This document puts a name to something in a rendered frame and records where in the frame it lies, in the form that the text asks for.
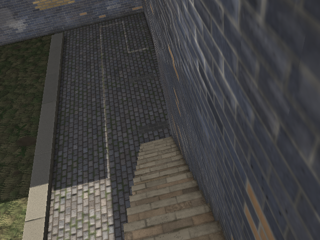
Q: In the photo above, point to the stairs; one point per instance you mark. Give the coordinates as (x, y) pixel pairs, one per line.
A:
(166, 203)

